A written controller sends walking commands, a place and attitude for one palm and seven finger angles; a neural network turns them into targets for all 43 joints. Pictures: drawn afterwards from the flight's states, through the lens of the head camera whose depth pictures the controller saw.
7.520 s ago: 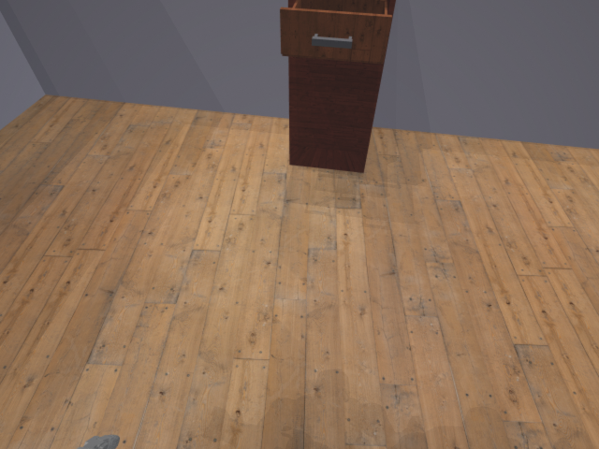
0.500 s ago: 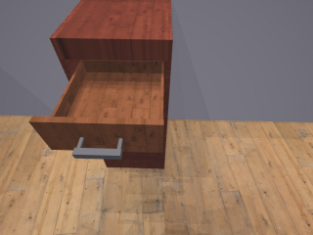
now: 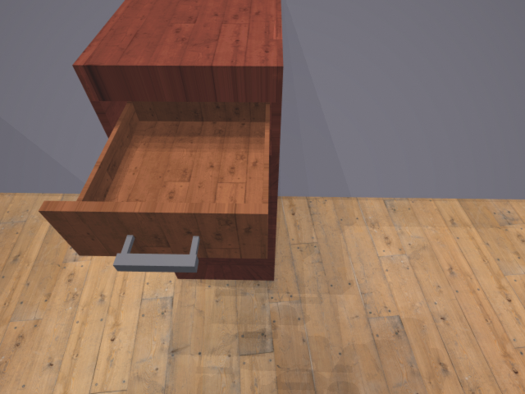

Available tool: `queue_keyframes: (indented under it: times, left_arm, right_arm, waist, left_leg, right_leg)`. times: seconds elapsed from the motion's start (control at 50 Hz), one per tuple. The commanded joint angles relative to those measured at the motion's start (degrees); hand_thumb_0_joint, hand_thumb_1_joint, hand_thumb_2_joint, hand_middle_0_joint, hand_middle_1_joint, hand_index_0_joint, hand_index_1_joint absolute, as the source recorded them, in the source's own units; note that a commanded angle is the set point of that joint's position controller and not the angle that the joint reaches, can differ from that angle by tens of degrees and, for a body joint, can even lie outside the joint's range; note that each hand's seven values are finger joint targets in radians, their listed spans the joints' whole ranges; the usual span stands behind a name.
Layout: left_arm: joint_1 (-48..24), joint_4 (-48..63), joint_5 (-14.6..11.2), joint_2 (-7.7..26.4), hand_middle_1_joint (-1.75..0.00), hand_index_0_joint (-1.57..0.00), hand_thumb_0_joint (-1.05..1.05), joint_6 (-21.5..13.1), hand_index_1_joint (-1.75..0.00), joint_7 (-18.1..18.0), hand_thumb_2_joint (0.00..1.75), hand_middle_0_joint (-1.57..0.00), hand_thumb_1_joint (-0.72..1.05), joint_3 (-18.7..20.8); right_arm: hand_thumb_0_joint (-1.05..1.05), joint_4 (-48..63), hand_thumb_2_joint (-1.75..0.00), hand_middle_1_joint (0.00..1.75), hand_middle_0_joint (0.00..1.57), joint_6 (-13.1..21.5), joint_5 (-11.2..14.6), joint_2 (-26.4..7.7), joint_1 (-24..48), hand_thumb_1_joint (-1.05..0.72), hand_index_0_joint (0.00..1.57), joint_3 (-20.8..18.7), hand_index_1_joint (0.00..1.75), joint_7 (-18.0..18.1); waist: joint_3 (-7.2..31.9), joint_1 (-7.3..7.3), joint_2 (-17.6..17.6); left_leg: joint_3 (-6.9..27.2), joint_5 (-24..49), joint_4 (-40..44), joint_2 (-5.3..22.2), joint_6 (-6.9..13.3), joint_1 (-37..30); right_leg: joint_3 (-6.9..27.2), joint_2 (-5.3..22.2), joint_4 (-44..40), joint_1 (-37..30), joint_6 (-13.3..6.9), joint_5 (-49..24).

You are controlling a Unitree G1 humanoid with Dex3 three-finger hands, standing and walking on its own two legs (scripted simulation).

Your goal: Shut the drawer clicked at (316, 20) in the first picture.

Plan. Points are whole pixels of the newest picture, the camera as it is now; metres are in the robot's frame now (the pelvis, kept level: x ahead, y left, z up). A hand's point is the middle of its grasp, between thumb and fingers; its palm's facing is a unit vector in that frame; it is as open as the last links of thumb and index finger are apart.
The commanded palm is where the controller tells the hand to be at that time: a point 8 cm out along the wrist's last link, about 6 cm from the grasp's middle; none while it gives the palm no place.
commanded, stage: come to a stop and stand still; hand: left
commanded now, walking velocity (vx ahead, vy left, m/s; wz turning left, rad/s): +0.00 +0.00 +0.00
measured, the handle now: (159, 252) +0.32 +0.19 +0.02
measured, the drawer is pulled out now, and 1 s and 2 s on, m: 0.29 0.29 0.29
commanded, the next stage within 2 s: look again from close up in 0.38 s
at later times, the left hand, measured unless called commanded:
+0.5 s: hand out of the picture -0.03 +0.17 -0.17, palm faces +0.00 -0.98 -0.20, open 7.3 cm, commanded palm none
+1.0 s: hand out of the picture +0.00 +0.21 -0.17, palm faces +0.01 -0.98 -0.21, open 7.3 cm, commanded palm none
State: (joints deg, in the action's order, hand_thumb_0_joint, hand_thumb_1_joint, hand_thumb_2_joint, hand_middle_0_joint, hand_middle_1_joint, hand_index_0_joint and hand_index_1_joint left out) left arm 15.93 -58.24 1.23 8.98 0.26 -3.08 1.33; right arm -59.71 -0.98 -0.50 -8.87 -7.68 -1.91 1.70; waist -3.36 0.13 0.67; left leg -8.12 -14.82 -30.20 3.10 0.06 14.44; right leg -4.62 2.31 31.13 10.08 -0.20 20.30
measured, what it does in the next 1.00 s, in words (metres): stands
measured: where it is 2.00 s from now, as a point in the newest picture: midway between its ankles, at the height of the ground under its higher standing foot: outside the picture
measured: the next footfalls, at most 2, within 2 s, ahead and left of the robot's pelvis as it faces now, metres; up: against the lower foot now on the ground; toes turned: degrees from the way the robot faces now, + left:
none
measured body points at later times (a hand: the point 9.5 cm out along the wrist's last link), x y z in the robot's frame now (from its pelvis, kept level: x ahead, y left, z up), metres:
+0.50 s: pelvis -0.01 +0.00 +0.00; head +0.01 +0.00 +0.45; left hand -0.03 +0.22 -0.15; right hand -0.04 -0.22 -0.16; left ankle +0.01 +0.12 -0.73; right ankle -0.04 -0.11 -0.73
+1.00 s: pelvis -0.01 +0.03 +0.00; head -0.01 +0.03 +0.45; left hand +0.00 +0.26 -0.15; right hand +0.04 -0.21 -0.15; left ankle +0.01 +0.12 -0.73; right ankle -0.04 -0.11 -0.73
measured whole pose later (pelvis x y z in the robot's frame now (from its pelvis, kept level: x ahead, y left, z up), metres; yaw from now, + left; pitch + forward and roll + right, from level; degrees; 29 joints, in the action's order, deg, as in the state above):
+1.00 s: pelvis -0.01 +0.03 +0.00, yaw +0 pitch -2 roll +0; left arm 16.8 -59.0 1.2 10.0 -0.1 -2.5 -0.6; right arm -59.4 -0.4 -0.8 -10.0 -11.7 -0.8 0.5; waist -1.7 0.1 -0.4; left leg -8.8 -13.8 -29.4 1.7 2.4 14.2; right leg -4.0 3.6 28.9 9.2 1.9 17.9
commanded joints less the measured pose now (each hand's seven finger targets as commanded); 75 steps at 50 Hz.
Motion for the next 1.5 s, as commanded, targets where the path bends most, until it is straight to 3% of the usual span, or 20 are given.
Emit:
queue_keyframes:
  times: [0.0, 0.16, 0.34, 0.36, 0.38, 0.46, 0.6, 0.96, 1.08, 1.1, 1.12, 1.14, 1.16, 1.18, 1.22, 1.28, 1.3, 1.36, 1.42, 1.48]
  left_arm:
    - [4.09, 1.11, -0.1, 5.93, -0.3, -0.2, 0.0, -0.7, -0.3, 0.27, 0.9, -0.2, 0.9, 0.73]
    - [3.94, -0.85, -0.34, 5.85, -0.3, -0.2, 0.0, -1.07, -0.3, 0.61, 0.9, -0.2, 0.9, -0.03]
    - [6.41, -3.4, -0.63, 4.16, -0.3, -0.2, 0.0, -1.49, -0.3, 0.49, 0.9, -0.2, 0.9, -0.28]
    - [2.25, 1.27, -0.31, 14.52, -0.3, -0.2, 0.0, -2.2, -0.3, 0.64, 0.9, -0.2, 0.9, -0.81]
    - [2.54, 1.21, -0.45, 11.47, -0.3, -0.2, 0.0, -1.63, -0.3, 0.46, 0.9, -0.2, 0.9, 0.45]
    - [4.3, 1.42, -0.08, 7.08, -0.3, -0.2, 0.0, -1.74, -0.3, 0.21, 0.9, -0.2, 0.9, -0.96]
    - [6.32, 1.16, -0.34, 6.15, -0.3, -0.2, 0.0, -1.58, -0.3, -0.08, 0.9, -0.2, 0.9, -0.55]
    - [4.64, 0.87, 0.02, 6.89, -0.3, -0.2, 0.0, -0.96, -0.3, 0.56, 0.9, -0.2, 0.9, -0.6]
    - [5.38, -0.5, -0.07, 6.26, -0.3, -0.2, 0.0, -1.08, -0.3, 0.59, 0.9, -0.2, 0.9, -0.65]
    - [6.25, -1.49, 0.59, 7.12, -0.3, -0.2, 0.0, -1.22, -0.3, -1.36, 0.9, -0.2, 0.9, -1.18]
    - [-34.88, 87.16, -10.29, 18.85, -0.32, -0.22, 0.0, -13.28, -0.32, -1.59, 0.9, -0.22, 0.9, 7.22]
    - [-7.09, 75.12, -6.5, 14.94, -0.34, -0.24, 0.0, -11.17, -0.34, -3.75, 0.9, -0.24, 0.9, 4.89]
    - [10.04, 64.6, -7.79, 2.88, -0.37, -0.26, 0.0, -3.66, -0.37, -5.8, 0.9, -0.26, 0.9, -1.87]
    - [9.39, 65.43, -9.08, -3.91, -0.39, -0.28, 0.0, -3.0, -0.39, -4.69, 0.9, -0.28, 0.9, -6.94]
    - [6.73, 66.52, -9.19, 2.33, -0.43, -0.32, 0.0, -8.2, -0.43, -3.52, 0.9, -0.32, 0.9, -1.24]
    - [18.22, 52.94, -10.15, -0.42, -0.5, -0.38, 0.0, -19.55, -0.5, 3.67, 0.9, -0.38, 0.9, 1.8]
    - [21.77, 51.45, -11.01, -1.57, -0.52, -0.4, 0.0, -24.18, -0.52, 7.53, 0.9, -0.4, 0.9, 2.11]
    - [25.83, 51.21, -11.13, 4.59, -0.58, -0.46, 0.0, -33.95, -0.58, 16.84, 0.9, -0.46, 0.9, 8.15]
    - [22.35, 63.6, -14.18, 6.81, -0.65, -0.52, 0.0, -29.85, -0.65, 18.53, 0.9, -0.52, 0.9, 9.67]
    - [14.37, 77.58, -16.17, 7.53, -0.71, -0.58, 0.0, -28.4, -0.71, 15.1, 0.9, -0.58, 0.9, 9.74]
  right_arm:
    - [0.0, 0.42, -0.9, 0.3, 0.2, -0.25, -0.27, -3.71, -3.58, -0.9, 0.2, -0.42, 0.3, -0.48]
    - [0.0, -2.92, -0.9, 0.3, 0.2, 0.05, -0.24, -4.41, -5.97, -0.9, 0.2, 0.51, 0.3, -0.89]
    - [0.0, -5.83, -0.9, 0.3, 0.2, 0.79, -0.09, -3.57, -10.19, -0.9, 0.2, 1.04, 0.3, -0.51]
    - [0.0, 0.9, -0.9, 0.3, 0.2, 1.26, -1.11, -10.0, -8.07, -0.9, 0.2, -0.2, 0.3, -0.78]
    - [0.0, 1.47, -0.9, 0.3, 0.2, 2.01, -1.01, -9.54, -7.7, -0.9, 0.2, -1.77, 0.3, -0.38]
    - [0.0, 2.51, -0.9, 0.3, 0.2, 1.16, -1.0, -3.84, -11.17, -0.9, 0.2, -0.36, 0.3, -0.7]
    - [0.0, 1.55, -0.9, 0.3, 0.2, 1.88, -0.48, -5.64, -11.07, -0.9, 0.2, -0.29, 0.3, -0.26]
    - [0.0, 1.89, -0.9, 0.3, 0.2, 1.16, -0.3, -7.51, -6.6, -0.9, 0.2, 0.08, 0.3, -0.97]
    - [0.0, 0.7, -0.9, 0.3, 0.2, 1.34, -0.21, -7.52, -7.35, -0.9, 0.2, 0.17, 0.3, -0.92]
    - [0.0, 4.17, -0.9, 0.3, 0.2, 2.12, 0.25, -9.43, -6.06, -0.9, 0.2, 0.36, 0.3, -0.85]
    - [0.0, 23.68, -0.9, 0.3, 0.2, 10.1, 3.33, -16.2, -7.75, -0.9, 0.2, -0.82, 0.3, 1.28]
    - [0.0, 20.2, -0.9, 0.3, 0.2, 15.91, 2.98, -12.18, -4.06, -0.9, 0.2, 0.94, 0.3, 3.17]
    - [0.0, 19.03, -0.9, 0.3, 0.2, 18.12, 3.63, -9.94, -3.53, -0.9, 0.2, -0.01, 0.3, 2.56]
    - [0.0, 18.34, -0.9, 0.3, 0.2, 18.97, 3.96, -10.09, -5.82, -0.9, 0.2, 0.37, 0.3, 2.08]
    - [0.0, 22.28, -0.9, 0.3, 0.2, 20.41, 2.44, -12.61, -4.18, -0.9, 0.2, -0.88, 0.3, 1.78]
    - [0.0, 26.1, -0.9, 0.3, 0.2, 19.16, 1.04, -12.18, -2.1, -0.9, 0.2, -2.13, 0.3, -0.09]
    - [0.0, 27.69, -0.9, 0.3, 0.2, 18.69, 0.87, -11.87, -0.94, -0.9, 0.2, -2.77, 0.3, -1.06]
    - [0.0, 32.52, -0.9, 0.3, 0.2, 17.18, 1.29, -12.0, 1.26, -0.9, 0.2, -4.37, 0.3, -3.76]
    - [0.0, 39.65, -0.9, 0.3, 0.2, 15.31, 2.79, -11.52, 3.53, -0.9, 0.2, -3.63, 0.3, -2.92]
    - [0.0, 41.33, -0.9, 0.3, 0.2, 14.26, 2.71, -10.53, 1.5, -0.9, 0.2, -3.07, 0.3, -0.86]
  waist:
    - [0.41, -0.47, -5.22]
    - [-2.49, -0.32, -1.49]
    - [-1.14, -0.32, -0.47]
    - [-7.19, -1.35, -0.07]
    - [-1.63, -0.55, 3.15]
    - [2.73, -1.39, -6.54]
    - [1.98, -0.26, 1.32]
    - [-0.65, -0.26, 0.06]
    - [0.32, -0.37, -0.56]
    - [-1.8, 0.01, -3.96]
    - [28.33, -6.57, 5.13]
    - [29.25, 0.39, 12.92]
    - [18.2, -1.4, 12.6]
    - [9.18, -2.49, 7.55]
    - [3.7, -3.94, 2.02]
    - [2.93, -0.28, -12.89]
    - [4.24, 1.23, -13.43]
    - [9.99, 3.86, -3.23]
    - [16.46, 4.52, 1.41]
    - [17.29, 1.85, 2.66]
  left_leg:
    - [4.6, 6.33, 4.27, 2.6, 0.4, -4.36]
    - [5.82, 3.44, 8.77, 3.27, 0.37, -4.86]
    - [5.86, 6.29, 9.59, 3.46, 0.47, -4.85]
    - [8.66, 3.63, 9.2, 1.52, 1.31, -4.12]
    - [8.74, -2.43, 6.5, 4.56, 1.57, -0.96]
    - [5.73, 0.28, -1.07, 1.57, 0.95, 0.58]
    - [7.12, 17.01, 1.14, 4.27, 2.29, -1.62]
    - [7.34, 3.01, 9.0, 4.01, 2.47, -2.94]
    - [7.33, 3.96, 9.96, 4.21, 2.57, -4.16]
    - [7.88, 14.37, -0.17, 5.98, 1.26, -0.12]
    - [10.15, 16.33, 4.57, -0.41, 0.48, -17.65]
    - [12.25, 19.23, 6.62, 2.98, -0.22, -21.76]
    - [13.36, 12.14, 10.18, 2.66, -2.54, -12.33]
    - [12.73, 3.99, 9.91, 1.76, -1.3, -6.61]
    - [12.76, -6.46, 4.13, -0.62, 0.1, 2.96]
    - [10.26, -4.99, -4.3, -1.42, -0.76, 13.77]
    - [9.08, -4.27, -7.99, -1.51, -1.04, 16.86]
    - [7.58, -2.88, -15.36, -1.9, -1.04, 21.03]
    - [7.04, -6.88, -15.72, -2.43, 0.09, 21.35]
    - [7.94, -10.42, -17.95, -2.23, 0.99, 21.55]
  right_leg:
    - [7.32, 7.46, -10.11, 4.22, -1.95, -17.08]
    - [6.51, 5.23, -14.44, 5.55, -1.1, -4.06]
    - [5.63, 4.92, -13.4, 2.85, -1.31, -8.6]
    - [5.66, 2.56, -11.18, 7.29, -1.97, -0.85]
    - [5.1, 4.86, -7.85, 8.5, -2.35, 3.48]
    - [8.87, 7.11, -11.46, 7.61, -3.39, 0.37]
    - [3.44, 3.73, -4.15, 3.96, -1.35, -15.42]
    - [3.72, 3.95, -8.32, 4.67, -0.25, -7.4]
    - [3.77, 4.23, -8.49, 3.98, -0.16, -8.53]
    - [6.53, 5.65, -9.38, 4.94, -0.49, -16.71]
    - [-0.96, -0.73, -2.18, 3.39, -1.24, -19.16]
    - [-0.48, -1.25, 3.49, 6.93, -1.53, -8.41]
    - [-1.36, -1.56, 6.14, 12.66, -0.72, 0.54]
    - [-1.13, -1.58, 5.36, 14.62, -0.6, -0.04]
    - [-1.81, -1.88, 0.1, 17.31, -0.7, -0.51]
    - [-3.89, -3.29, 5.81, 23.68, -1.17, 4.34]
    - [-3.64, -3.41, 9.29, 26.36, -1.39, 5.3]
    - [-1.23, -2.26, 16.3, 28.57, -2.37, 3.83]
    - [-0.15, -2.36, 17.87, 26.93, -2.01, 5.16]
    - [2.38, -2.59, 15.94, 28.99, -1.27, 9.72]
